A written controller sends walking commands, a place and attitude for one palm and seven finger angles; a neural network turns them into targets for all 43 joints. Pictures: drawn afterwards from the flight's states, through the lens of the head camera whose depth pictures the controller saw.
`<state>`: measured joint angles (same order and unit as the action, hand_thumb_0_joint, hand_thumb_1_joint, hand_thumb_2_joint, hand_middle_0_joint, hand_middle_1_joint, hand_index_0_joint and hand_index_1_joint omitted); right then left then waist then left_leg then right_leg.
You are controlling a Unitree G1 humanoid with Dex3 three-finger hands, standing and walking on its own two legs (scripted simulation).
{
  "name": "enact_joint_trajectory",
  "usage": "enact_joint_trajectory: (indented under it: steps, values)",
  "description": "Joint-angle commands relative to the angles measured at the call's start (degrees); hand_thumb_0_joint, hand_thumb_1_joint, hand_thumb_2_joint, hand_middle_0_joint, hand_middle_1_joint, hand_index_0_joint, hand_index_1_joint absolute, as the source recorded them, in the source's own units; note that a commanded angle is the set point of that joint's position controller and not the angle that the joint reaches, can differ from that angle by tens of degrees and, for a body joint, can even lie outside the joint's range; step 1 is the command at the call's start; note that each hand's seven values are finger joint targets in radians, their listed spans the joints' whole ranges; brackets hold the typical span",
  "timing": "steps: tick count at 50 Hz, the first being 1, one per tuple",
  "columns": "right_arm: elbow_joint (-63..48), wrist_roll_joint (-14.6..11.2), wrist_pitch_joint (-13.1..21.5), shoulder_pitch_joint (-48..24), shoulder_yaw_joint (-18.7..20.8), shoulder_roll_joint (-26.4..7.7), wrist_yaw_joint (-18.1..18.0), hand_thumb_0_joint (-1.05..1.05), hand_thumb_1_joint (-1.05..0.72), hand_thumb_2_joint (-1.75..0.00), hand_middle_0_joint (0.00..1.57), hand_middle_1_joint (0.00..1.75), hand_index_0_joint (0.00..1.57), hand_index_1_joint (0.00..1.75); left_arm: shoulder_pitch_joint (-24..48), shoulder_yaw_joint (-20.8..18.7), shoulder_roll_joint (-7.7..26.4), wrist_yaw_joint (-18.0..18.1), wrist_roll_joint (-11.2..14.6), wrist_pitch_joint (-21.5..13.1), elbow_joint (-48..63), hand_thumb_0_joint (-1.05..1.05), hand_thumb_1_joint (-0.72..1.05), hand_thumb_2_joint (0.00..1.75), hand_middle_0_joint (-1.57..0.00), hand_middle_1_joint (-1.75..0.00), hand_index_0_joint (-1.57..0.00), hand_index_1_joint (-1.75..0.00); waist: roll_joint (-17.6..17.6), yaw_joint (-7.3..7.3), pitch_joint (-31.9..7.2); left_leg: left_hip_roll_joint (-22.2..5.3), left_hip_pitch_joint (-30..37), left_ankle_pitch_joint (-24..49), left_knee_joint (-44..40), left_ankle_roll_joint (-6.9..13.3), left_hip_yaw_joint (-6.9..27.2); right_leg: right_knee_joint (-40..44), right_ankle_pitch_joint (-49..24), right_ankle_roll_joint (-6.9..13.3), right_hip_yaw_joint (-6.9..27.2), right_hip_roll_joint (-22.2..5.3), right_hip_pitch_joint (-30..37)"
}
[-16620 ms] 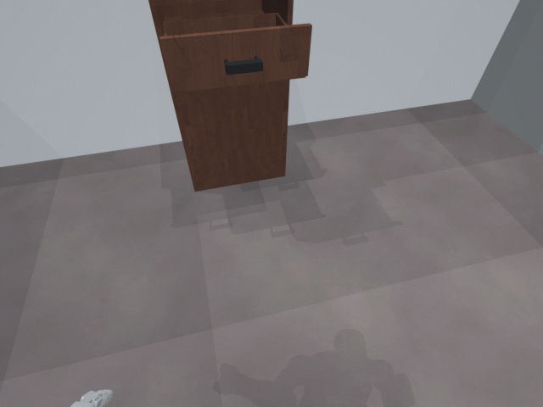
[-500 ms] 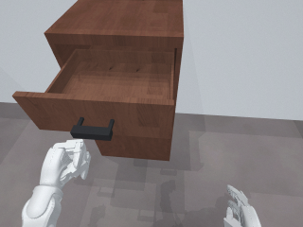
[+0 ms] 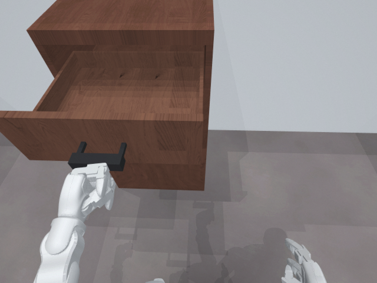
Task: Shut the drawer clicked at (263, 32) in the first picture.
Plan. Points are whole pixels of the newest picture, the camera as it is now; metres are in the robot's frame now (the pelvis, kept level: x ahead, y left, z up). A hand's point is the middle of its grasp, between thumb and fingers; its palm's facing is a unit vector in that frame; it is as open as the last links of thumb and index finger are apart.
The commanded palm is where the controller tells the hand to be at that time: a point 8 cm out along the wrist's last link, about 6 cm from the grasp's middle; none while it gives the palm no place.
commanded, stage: bring the fist close to the handle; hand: left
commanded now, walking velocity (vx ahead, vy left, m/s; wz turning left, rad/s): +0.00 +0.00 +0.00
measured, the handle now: (100, 153) +0.37 +0.21 +0.06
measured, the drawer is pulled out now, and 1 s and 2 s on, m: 0.28 0.22 0.09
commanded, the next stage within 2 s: push the drawer shut in 0.22 s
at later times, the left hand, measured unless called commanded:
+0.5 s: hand (110, 189) +0.29 +0.17 +0.06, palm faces +0.00 -1.00 -0.06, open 3.3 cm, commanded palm +0.28 +0.23 +0.06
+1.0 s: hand (112, 162) +0.35 +0.18 +0.06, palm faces -0.03 -1.00 -0.04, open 3.2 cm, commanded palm +0.34 +0.24 +0.06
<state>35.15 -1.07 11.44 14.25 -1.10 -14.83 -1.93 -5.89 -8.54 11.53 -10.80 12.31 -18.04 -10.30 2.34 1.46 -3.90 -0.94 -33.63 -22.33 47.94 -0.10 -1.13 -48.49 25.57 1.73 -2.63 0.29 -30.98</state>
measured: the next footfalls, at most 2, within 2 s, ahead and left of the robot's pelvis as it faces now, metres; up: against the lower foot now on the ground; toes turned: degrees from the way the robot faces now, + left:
none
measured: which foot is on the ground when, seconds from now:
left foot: down 0.00-1.00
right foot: down 0.00-1.00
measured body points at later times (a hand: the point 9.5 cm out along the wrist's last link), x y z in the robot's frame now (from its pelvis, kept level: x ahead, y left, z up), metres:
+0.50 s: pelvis +0.00 -0.01 +0.00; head +0.04 -0.03 +0.45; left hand +0.28 +0.22 +0.06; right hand +0.16 -0.25 -0.10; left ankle +0.02 +0.12 -0.70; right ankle -0.01 -0.10 -0.70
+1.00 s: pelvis -0.01 +0.00 +0.00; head +0.04 +0.00 +0.44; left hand +0.35 +0.23 +0.06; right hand +0.10 -0.25 -0.11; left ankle +0.02 +0.12 -0.70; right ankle -0.01 -0.10 -0.70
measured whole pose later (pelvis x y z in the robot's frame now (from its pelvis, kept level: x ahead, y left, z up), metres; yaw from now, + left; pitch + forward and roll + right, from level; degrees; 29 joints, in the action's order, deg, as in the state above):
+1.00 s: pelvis -0.01 +0.00 +0.00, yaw +0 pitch +9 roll +0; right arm 37.2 -1.8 7.5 15.4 -1.8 -15.3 -2.9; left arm 16.9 -12.7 15.7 -13.4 12.0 -19.1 -33.9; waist 1.7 3.2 -3.0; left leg -1.0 -36.9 -21.2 48.6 0.1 -0.7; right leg -48.6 24.2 1.6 -3.0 0.4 -33.8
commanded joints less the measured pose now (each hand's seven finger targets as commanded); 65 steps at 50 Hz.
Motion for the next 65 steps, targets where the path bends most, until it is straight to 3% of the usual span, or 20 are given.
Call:
enact_joint_trajectory:
  steps: [1,4,7,9,11,14,17,21,26,30,37,44,47,50,51,53,56,59,61,65]
  values:
    - [-8.30,-0.71,2.10,-3.72,2.56,-6.64,-0.28,0.00,-0.90,-0.90,0.20,0.30,0.20,0.30,8.55,-4.99,8.85,0.38,1.60,-4.49,9.81,0.00,0.90,0.90,-1.40,-1.60,-1.40,-1.60,-3.81,-0.17,-11.40,0.98,6.16,11.93,-5.42,1.24,0.97,7.80,-18.11,-1.48,1.55,-0.26,4.92]
    - [-8.47,-1.00,1.46,-4.08,2.50,-6.95,-0.46,0.00,-0.90,-0.90,0.20,0.30,0.20,0.30,9.60,-4.31,8.86,-0.53,1.56,-3.38,8.05,0.00,0.90,0.90,-1.40,-1.60,-1.40,-1.60,-3.50,0.27,-9.24,1.23,5.07,9.57,-5.32,1.44,0.75,9.10,-15.35,-1.61,2.43,-0.51,4.06]
    - [-8.91,-1.06,1.45,-3.86,2.55,-6.75,-0.62,0.00,-0.90,-0.90,0.20,0.30,0.20,0.30,11.99,-3.61,8.49,-1.35,1.88,-3.15,9.78,0.00,0.90,0.90,-1.40,-1.60,-1.40,-1.60,-2.20,0.30,-11.88,1.29,6.79,10.35,-5.25,1.46,0.72,8.98,-16.45,-1.62,2.50,-0.66,4.87]
    - [-8.78,-0.87,1.57,-3.68,2.76,-6.89,-0.85,0.00,-0.90,-0.90,0.20,0.30,0.20,0.30,11.20,-6.21,11.09,-1.10,2.07,-3.85,11.05,0.00,0.90,0.90,-1.40,-1.60,-1.40,-1.60,-2.93,-0.21,-14.26,1.21,7.06,12.28,-4.80,1.62,0.72,8.68,-18.93,-1.71,3.01,-0.74,7.00]
    - [-8.99,-0.85,1.71,-3.62,2.66,-6.41,-0.72,0.00,-0.90,-0.90,0.20,0.30,0.20,0.30,10.02,-6.56,10.60,-0.97,2.49,-4.70,12.17,0.00,0.90,0.90,-1.40,-1.60,-1.40,-1.60,-2.43,-0.69,-15.88,1.28,7.80,13.87,-4.97,1.54,0.61,8.18,-21.48,-1.73,2.80,-0.81,8.23]
    - [-8.62,-0.77,1.91,-3.66,2.65,-6.30,-0.53,0.00,-0.90,-0.90,0.20,0.30,0.20,0.30,9.72,-5.10,9.48,-0.60,2.17,-5.66,12.68,0.00,0.90,0.90,-1.40,-1.60,-1.40,-1.60,-1.25,-0.26,-14.53,1.21,8.19,14.40,-4.58,1.55,0.63,7.80,-22.00,-1.65,2.43,-0.67,6.92]
    - [-8.72,-0.89,1.45,-3.75,2.59,-6.50,-0.30,0.00,-0.90,-0.90,0.20,0.30,0.20,0.30,7.63,-4.88,8.77,-0.99,2.20,-4.88,9.68,0.00,0.90,0.90,-1.40,-1.60,-1.40,-1.60,-2.86,-0.20,-11.86,1.36,6.53,12.64,-4.90,1.39,0.52,8.22,-20.83,-1.80,2.54,-0.80,6.09]
    - [-8.30,-1.12,0.50,-3.87,2.51,-7.10,-0.72,0.00,-0.90,-0.90,0.20,0.30,0.20,0.30,13.84,-5.85,10.77,-1.66,2.12,-3.55,6.64,0.00,0.90,0.90,-1.40,-1.60,-1.40,-1.60,-4.62,1.02,-9.71,1.50,4.31,9.83,-4.46,1.49,0.50,9.42,-17.57,-2.16,3.89,-1.17,4.90]
    - [-7.17,-1.07,0.65,-3.66,2.45,-6.96,-1.57,0.00,-0.90,-0.90,0.20,0.30,0.20,0.30,24.82,-7.38,13.01,-1.58,2.51,-4.78,6.98,0.00,0.90,0.90,-1.40,-1.60,-1.40,-1.60,-2.33,1.64,-13.96,1.32,6.35,10.31,-3.98,1.71,0.71,9.16,-17.11,-2.03,4.44,-1.08,5.50]
    - [-6.27,-1.02,0.66,-2.95,2.33,-6.86,-1.63,0.00,-0.90,-0.90,0.20,0.30,0.20,0.30,26.38,-7.41,12.69,-2.04,2.79,-5.37,3.51,0.00,0.90,0.90,-1.40,-1.60,-1.40,-1.60,-1.86,1.53,-16.02,1.35,6.81,12.18,-3.76,1.64,0.98,8.13,-19.99,-1.94,3.93,-0.96,6.37]
    - [-5.13,-1.27,-0.09,-2.26,2.15,-7.34,-1.96,0.00,-0.90,-0.90,0.20,0.30,0.20,0.30,34.98,-7.70,14.13,-2.94,2.98,-4.79,-3.12,0.00,0.90,0.90,-1.40,-1.60,-1.40,-1.60,-0.57,2.20,-15.07,1.25,6.54,9.63,-4.55,1.47,1.42,8.86,-15.75,-1.58,3.48,-0.79,4.48]
    - [-4.52,-1.16,-1.12,-0.56,2.14,-7.98,-1.71,0.00,-0.90,-0.90,0.20,0.30,0.20,0.30,40.95,-8.05,15.31,-2.02,2.07,-4.90,-9.85,0.00,0.90,0.90,-1.40,-1.60,-1.40,-1.60,-3.17,2.80,-13.88,0.98,5.07,7.19,-4.95,1.63,1.86,9.07,-12.19,-1.61,3.15,-0.34,2.35]
    - [-4.84,-1.10,-1.60,0.21,2.33,-7.87,-1.42,0.00,-0.90,-0.90,0.20,0.30,0.20,0.30,42.39,-8.70,15.98,-1.60,1.41,-5.31,-10.76,0.00,0.90,0.90,-1.40,-1.60,-1.40,-1.60,-0.56,2.11,-15.80,1.01,6.24,8.31,-5.35,1.37,1.80,8.25,-13.50,-1.19,2.64,-0.23,2.81]
    - [-4.61,-0.93,-2.28,1.45,2.57,-8.22,-1.20,0.00,-0.90,-0.90,0.20,0.30,0.20,0.30,44.52,-9.78,17.32,-1.08,0.88,-5.48,-12.49,0.00,0.90,0.90,-1.40,-1.60,-1.40,-1.60,-1.57,2.42,-17.55,0.80,6.63,9.64,-4.98,1.45,2.02,7.53,-14.79,-1.18,2.30,0.16,2.70]
    - [-4.74,-0.99,-2.40,1.38,2.41,-7.95,-1.07,0.00,-0.90,-0.90,0.20,0.30,0.20,0.30,45.69,-7.64,15.20,-1.27,0.79,-5.48,-12.71,0.00,0.90,0.90,-1.40,-1.60,-1.40,-1.60,-0.16,2.80,-17.31,0.92,6.99,9.15,-5.17,1.37,1.88,7.67,-14.40,-1.18,2.28,0.15,2.03]
    - [-4.82,-0.95,-2.71,1.82,2.56,-8.05,-0.85,0.00,-0.90,-0.90,0.20,0.30,0.20,0.30,46.52,-8.18,15.80,-0.98,0.54,-5.69,-13.45,0.00,0.90,0.90,-1.40,-1.60,-1.40,-1.60,1.08,2.35,-17.62,0.85,7.31,9.46,-5.34,1.17,2.04,7.40,-14.43,-0.88,2.08,0.26,1.89]
    - [-4.40,-0.80,-3.28,3.05,2.81,-8.33,-0.64,0.00,-0.90,-0.90,0.20,0.30,0.20,0.30,49.03,-8.56,16.38,-0.22,-0.04,-5.97,-14.77,0.00,0.90,0.90,-1.40,-1.60,-1.40,-1.60,-0.75,2.84,-19.00,0.63,7.69,10.67,-5.11,1.26,2.43,6.84,-15.25,-0.88,1.67,0.55,1.62]
    - [-3.85,-0.67,-4.03,3.75,2.61,-8.65,-0.64,0.00,-0.90,-0.90,0.20,0.30,0.20,0.30,52.45,-8.89,17.24,0.14,-0.54,-5.70,-18.81,0.00,0.90,0.90,-1.40,-1.60,-1.40,-1.60,-1.87,3.80,-16.80,0.60,5.92,8.84,-4.85,1.40,2.46,6.95,-13.58,-1.00,1.69,0.76,-0.10]
    - [-3.82,-0.68,-4.32,4.01,2.72,-8.41,-0.50,0.00,-0.90,-0.90,0.20,0.30,0.20,0.30,55.18,-8.20,16.81,0.20,-0.97,-6.20,-18.21,0.00,0.90,0.90,-1.40,-1.60,-1.40,-1.60,0.65,3.78,-18.56,0.61,7.27,9.62,-4.83,1.21,2.48,6.49,-14.03,-0.85,1.62,0.69,-0.39]
    - [-3.43,-0.58,-5.04,5.10,2.74,-8.72,-0.34,0.00,-0.90,-0.90,0.20,0.30,0.20,0.30,57.40,-9.43,18.44,0.45,-1.31,-6.48,-20.86,0.00,0.90,0.90,-1.40,-1.60,-1.40,-1.60,0.34,4.02,-19.89,0.44,7.65,11.28,-4.09,1.28,2.71,6.06,-15.43,-0.74,1.66,0.84,-0.85]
